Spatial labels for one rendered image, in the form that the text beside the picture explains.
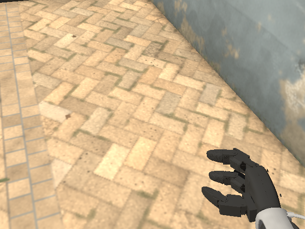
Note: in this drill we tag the robot right hand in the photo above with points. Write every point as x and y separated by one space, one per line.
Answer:
257 189

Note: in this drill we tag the right robot forearm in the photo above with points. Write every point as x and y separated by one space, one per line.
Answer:
274 218

